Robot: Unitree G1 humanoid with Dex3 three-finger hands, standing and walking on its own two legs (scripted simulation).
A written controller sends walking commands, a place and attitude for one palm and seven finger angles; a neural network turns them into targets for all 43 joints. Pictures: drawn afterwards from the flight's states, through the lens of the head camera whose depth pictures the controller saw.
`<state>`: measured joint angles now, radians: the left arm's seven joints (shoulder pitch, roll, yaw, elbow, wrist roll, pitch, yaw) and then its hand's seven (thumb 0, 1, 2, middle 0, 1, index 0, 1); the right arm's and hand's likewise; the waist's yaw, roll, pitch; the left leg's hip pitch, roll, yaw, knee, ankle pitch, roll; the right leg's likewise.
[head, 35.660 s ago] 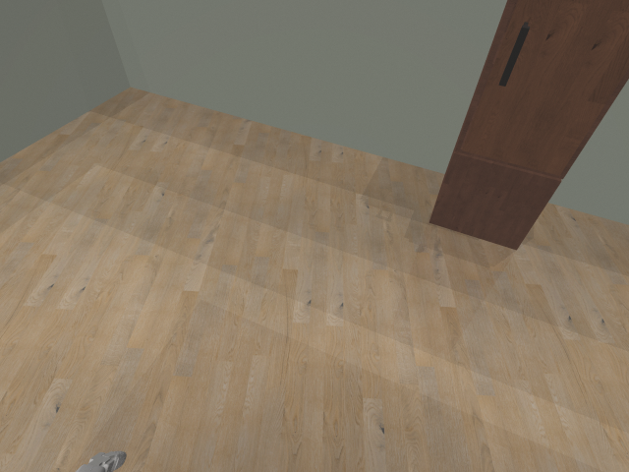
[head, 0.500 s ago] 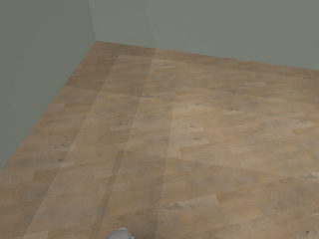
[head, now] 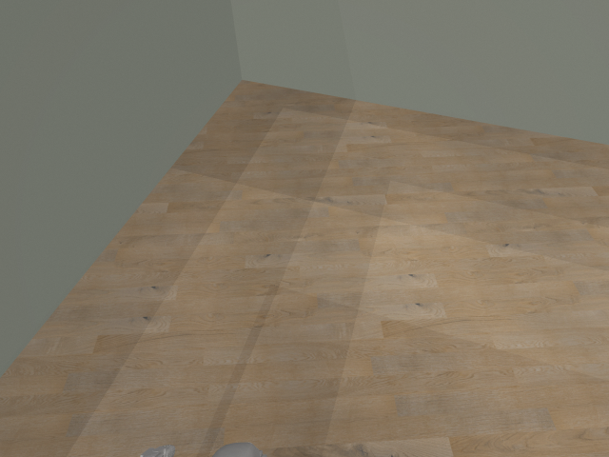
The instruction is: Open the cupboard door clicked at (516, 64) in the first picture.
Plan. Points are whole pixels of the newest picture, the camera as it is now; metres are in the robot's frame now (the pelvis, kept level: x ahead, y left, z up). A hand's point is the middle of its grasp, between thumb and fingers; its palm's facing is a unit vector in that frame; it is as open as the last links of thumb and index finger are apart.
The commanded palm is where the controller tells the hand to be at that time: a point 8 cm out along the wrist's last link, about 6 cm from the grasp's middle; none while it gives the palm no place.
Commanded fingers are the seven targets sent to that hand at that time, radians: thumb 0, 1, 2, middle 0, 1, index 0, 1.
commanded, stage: turn to face it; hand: left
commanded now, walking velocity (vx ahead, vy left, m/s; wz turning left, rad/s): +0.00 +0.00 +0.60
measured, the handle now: out of the picture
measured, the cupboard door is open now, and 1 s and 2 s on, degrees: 52 52 52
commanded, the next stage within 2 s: none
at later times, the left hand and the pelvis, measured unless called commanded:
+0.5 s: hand out of the picture +0.09 +0.22 -0.16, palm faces +0.31 -0.91 -0.28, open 7.4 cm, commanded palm none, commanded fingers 0.00 0.90 0.90 -0.20 -0.30 -0.20 -0.30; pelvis +0.05 -0.02 -0.01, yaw +17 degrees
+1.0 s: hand out of the picture +0.00 +0.17 -0.19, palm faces +0.60 -0.77 -0.23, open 7.4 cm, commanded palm none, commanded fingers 0.00 0.90 0.90 -0.20 -0.30 -0.20 -0.30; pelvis +0.07 -0.03 -0.01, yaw +36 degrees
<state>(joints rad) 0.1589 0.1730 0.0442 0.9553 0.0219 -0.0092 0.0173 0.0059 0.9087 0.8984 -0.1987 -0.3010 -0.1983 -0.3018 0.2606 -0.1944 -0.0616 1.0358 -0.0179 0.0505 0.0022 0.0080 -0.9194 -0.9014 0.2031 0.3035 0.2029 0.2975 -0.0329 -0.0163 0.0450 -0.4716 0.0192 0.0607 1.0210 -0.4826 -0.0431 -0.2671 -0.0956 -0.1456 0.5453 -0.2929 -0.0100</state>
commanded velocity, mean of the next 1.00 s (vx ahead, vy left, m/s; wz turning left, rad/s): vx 0.00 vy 0.00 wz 0.60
